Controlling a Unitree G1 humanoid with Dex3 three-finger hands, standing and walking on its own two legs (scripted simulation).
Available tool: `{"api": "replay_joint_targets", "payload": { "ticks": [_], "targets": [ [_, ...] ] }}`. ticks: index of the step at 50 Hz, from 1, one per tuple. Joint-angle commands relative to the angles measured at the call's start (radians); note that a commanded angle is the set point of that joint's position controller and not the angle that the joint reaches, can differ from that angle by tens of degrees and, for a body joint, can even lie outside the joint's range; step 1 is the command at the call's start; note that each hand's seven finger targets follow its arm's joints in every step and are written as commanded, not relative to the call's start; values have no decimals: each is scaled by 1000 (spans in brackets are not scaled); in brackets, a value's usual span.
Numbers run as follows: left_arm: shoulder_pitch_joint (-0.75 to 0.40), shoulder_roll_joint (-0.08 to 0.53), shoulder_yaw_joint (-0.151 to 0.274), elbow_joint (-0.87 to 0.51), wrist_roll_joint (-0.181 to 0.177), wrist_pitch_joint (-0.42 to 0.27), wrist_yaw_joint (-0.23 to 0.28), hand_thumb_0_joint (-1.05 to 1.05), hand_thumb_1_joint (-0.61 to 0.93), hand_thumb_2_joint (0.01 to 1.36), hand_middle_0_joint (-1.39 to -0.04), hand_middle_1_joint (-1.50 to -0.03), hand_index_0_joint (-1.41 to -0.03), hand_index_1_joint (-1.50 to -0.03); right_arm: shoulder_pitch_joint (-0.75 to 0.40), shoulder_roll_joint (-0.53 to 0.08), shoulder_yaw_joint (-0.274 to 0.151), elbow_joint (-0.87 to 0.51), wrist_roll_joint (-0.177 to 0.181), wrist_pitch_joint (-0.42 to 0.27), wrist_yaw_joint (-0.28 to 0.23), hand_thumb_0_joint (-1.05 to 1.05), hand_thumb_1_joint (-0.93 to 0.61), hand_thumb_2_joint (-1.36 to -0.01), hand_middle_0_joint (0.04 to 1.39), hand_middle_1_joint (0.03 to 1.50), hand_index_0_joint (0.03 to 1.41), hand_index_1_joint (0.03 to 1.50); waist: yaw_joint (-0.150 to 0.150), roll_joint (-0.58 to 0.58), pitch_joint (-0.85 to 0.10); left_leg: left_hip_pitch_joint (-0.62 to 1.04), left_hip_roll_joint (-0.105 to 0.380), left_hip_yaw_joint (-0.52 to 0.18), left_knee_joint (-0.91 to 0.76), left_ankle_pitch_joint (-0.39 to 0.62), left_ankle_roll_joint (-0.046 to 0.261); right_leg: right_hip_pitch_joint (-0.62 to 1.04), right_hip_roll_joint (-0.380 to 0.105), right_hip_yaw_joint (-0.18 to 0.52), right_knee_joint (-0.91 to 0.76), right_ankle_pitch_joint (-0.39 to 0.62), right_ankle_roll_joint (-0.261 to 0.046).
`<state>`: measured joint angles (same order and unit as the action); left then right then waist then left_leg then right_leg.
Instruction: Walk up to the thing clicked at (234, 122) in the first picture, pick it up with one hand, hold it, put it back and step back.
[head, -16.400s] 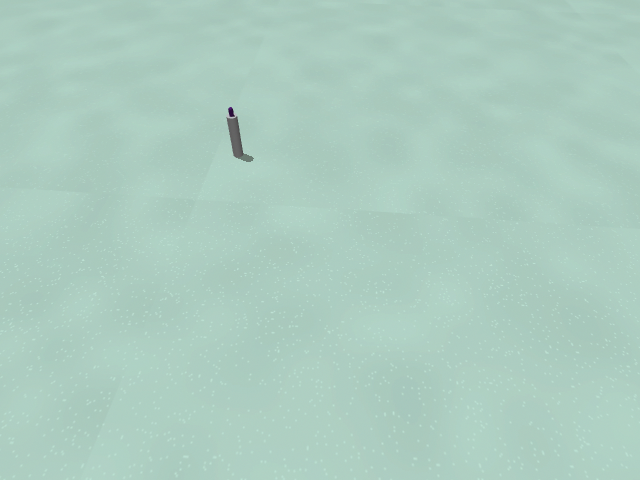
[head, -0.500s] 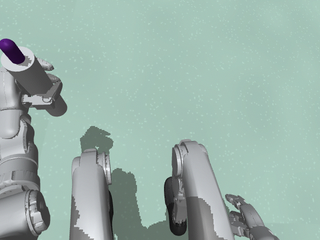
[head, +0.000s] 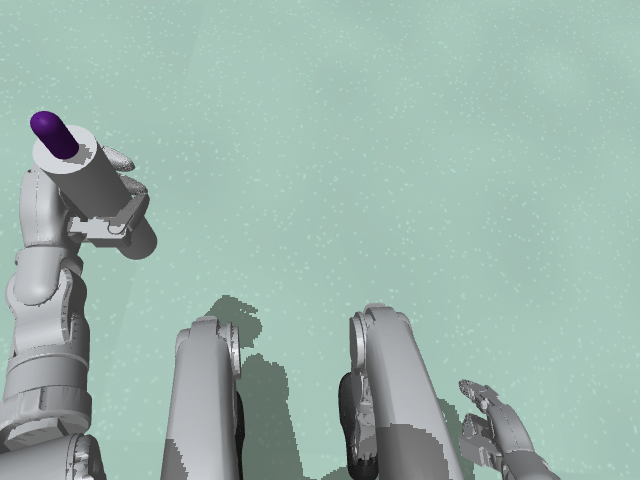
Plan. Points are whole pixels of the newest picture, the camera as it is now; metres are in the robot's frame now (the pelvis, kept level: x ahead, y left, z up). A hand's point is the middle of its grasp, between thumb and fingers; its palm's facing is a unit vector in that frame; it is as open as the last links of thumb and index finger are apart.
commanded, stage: lift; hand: left
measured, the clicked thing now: (103, 198) +0.43 +0.22 +0.01
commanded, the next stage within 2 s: hold in 1.54 s
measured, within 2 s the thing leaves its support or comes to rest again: neither
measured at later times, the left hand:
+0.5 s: hand (25, 127) +0.40 +0.20 +0.18, palm faces +0.08 -1.00 -0.03, open 7.0 cm
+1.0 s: hand out of the picture +0.39 +0.20 +0.26, palm faces +0.07 -1.00 -0.03, open 7.0 cm
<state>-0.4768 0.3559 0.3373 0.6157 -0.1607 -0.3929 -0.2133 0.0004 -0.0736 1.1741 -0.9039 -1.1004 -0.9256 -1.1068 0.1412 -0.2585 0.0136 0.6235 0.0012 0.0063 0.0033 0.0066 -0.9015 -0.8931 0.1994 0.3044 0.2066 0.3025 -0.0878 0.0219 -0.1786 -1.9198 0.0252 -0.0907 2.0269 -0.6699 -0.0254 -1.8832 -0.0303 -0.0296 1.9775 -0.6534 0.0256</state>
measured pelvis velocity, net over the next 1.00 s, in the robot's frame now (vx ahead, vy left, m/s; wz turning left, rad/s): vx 0.06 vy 0.01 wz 0.04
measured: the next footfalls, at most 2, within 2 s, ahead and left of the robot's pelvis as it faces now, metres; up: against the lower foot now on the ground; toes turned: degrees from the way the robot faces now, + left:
none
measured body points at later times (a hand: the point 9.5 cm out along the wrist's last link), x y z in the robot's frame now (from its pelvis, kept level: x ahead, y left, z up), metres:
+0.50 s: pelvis +0.04 +0.00 +0.15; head +0.15 +0.03 +0.58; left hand +0.39 +0.26 +0.18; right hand +0.20 -0.24 +0.04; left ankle +0.08 +0.13 -0.42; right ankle +0.09 -0.13 -0.42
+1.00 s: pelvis +0.06 +0.01 +0.23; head +0.14 +0.03 +0.67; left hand +0.38 +0.25 +0.26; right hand +0.20 -0.23 +0.12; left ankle +0.08 +0.13 -0.42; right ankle +0.09 -0.13 -0.42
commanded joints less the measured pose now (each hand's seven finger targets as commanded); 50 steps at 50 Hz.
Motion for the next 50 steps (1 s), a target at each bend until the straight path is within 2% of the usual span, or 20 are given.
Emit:
{"api": "replay_joint_targets", "payload": {
  "ticks": [1,2,4,6,11,13,15,17,22,23,24,27,30,32,37,38,40,43,45,50],
  "targets": [
    [-316,211,39,-439,-57,-65,27,0,471,1281,-1287,-1434,-1323,-1408,77,-178,-76,-104,20,-40,-27,0,-888,-894,200,300,200,300,21,128,-640,532,-15,31,-370,44,47,413,27,-9,-344,86,-58],
    [-302,197,14,-461,-53,-54,33,0,472,1287,-1296,-1440,-1331,-1416,74,-175,-77,-108,22,-43,-31,0,-890,-895,200,300,200,300,11,126,-636,551,-14,28,-387,45,46,428,28,-9,-361,87,-57],
    [-235,199,24,-499,-55,-33,50,0,458,1285,-1293,-1441,-1328,-1417,81,-166,-81,-111,29,-50,-38,0,-888,-894,200,300,200,300,21,104,-651,582,-15,36,-404,105,47,510,28,-4,-398,141,-53],
    [-247,173,-10,-560,-57,-20,62,0,472,1287,-1271,-1429,-1306,-1406,79,-164,-81,-107,32,-57,-43,0,-884,-893,200,300,200,300,11,133,-649,664,-11,27,-434,144,44,514,27,-4,-418,184,-56],
    [-115,142,-24,-590,-60,19,92,0,480,1287,-1276,-1429,-1311,-1405,78,-154,-81,-110,36,-67,-53,0,-883,-893,200,300,200,300,30,136,-613,796,-7,14,-519,260,39,600,28,-11,-494,267,-55],
    [-103,147,-21,-606,-56,30,106,0,472,1295,-1279,-1431,-1312,-1411,68,-141,-76,-118,41,-70,-54,0,-883,-893,200,300,200,300,37,112,-573,797,-10,17,-568,203,39,658,31,-10,-546,229,-51],
    [-53,143,-17,-605,-58,42,115,0,436,1298,-1273,-1433,-1307,-1412,67,-138,-77,-120,44,-72,-59,0,-885,-893,200,300,200,300,38,94,-559,837,-7,18,-607,215,40,708,33,-8,-588,249,-48],
    [5,97,-52,-584,-64,58,114,0,408,1285,-1271,-1432,-1306,-1411,63,-141,-76,-121,46,-76,-61,0,-887,-893,200,300,200,300,32,70,-525,867,-7,17,-636,243,39,746,35,-14,-621,278,-47],
    [12,104,-54,-554,-57,68,119,0,453,1285,-1287,-1426,-1317,-1407,72,-128,-71,-111,49,-85,-65,0,-887,-893,200,300,200,300,24,47,-416,897,-10,29,-715,241,41,834,35,-11,-717,284,-44],
    [-7,85,-77,-563,-59,64,114,0,456,1294,-1292,-1430,-1322,-1411,66,-127,-68,-114,49,-90,-64,0,-884,-892,200,300,200,300,20,53,-391,921,-9,27,-742,220,41,831,36,-10,-735,267,-45],
    [-18,103,-56,-574,-60,58,116,0,443,1293,-1302,-1436,-1332,-1417,73,-124,-68,-113,47,-93,-63,0,-888,-893,200,300,200,300,26,72,-407,949,-8,25,-760,232,38,848,35,-11,-743,276,-46],
    [3,63,-97,-580,-64,49,110,0,444,1295,-1312,-1441,-1341,-1423,84,-122,-68,-113,45,-101,-64,0,-892,-893,200,300,200,300,24,80,-394,1024,-7,28,-808,270,34,888,34,-13,-787,309,-46],
    [-30,93,-100,-636,-56,32,104,0,432,1276,-1305,-1425,-1333,-1408,91,-122,-64,-112,41,-109,-63,0,-893,-894,200,300,200,300,44,136,-414,1129,-4,24,-859,320,22,926,34,-16,-818,338,-50],
    [2,67,-119,-622,-56,26,98,0,428,1280,-1304,-1424,-1328,-1410,83,-120,-64,-110,37,-115,-64,0,-896,-895,200,300,200,300,38,124,-392,1157,-1,17,-888,321,21,935,35,-21,-840,337,-48],
    [42,68,-80,-597,-74,22,112,0,404,1274,-1301,-1414,-1325,-1401,84,-111,-58,-108,36,-118,-65,0,-895,-894,200,300,200,300,49,82,-365,1175,-10,33,-939,332,26,1047,37,-18,-913,355,-43],
    [58,46,-100,-582,-73,23,116,0,410,1278,-1302,-1417,-1326,-1404,82,-109,-55,-112,37,-120,-66,0,-897,-895,200,300,200,300,44,62,-343,1171,-10,36,-950,326,28,1062,36,-17,-924,356,-42],
    [56,55,-88,-577,-71,14,118,0,462,1287,-1298,-1408,-1323,-1394,97,-113,-58,-102,33,-116,-68,0,-894,-894,200,300,200,300,40,59,-360,1196,-9,41,-955,380,28,1091,38,-17,-933,406,-42],
    [80,41,-113,-539,-56,14,112,0,489,1281,-1308,-1409,-1334,-1392,101,-113,-60,-103,30,-112,-69,0,-895,-893,200,300,200,300,42,50,-308,1222,-7,45,-993,394,27,1110,40,-22,-964,414,-42],
    [53,34,-127,-546,-51,6,108,0,485,1276,-1315,-1414,-1341,-1397,88,-99,-55,-107,27,-110,-66,0,-896,-893,200,300,200,300,42,55,-273,1219,-9,49,-1018,348,28,1114,40,-20,-988,375,-41],
    [59,38,-115,-582,-68,-2,99,0,458,1268,-1311,-1415,-1340,-1396,96,-104,-55,-114,28,-112,-68,0,-901,-894,200,300,200,300,56,67,-319,1304,-9,54,-1066,396,22,1200,41,-21,-1029,417,-40]
  ]
}}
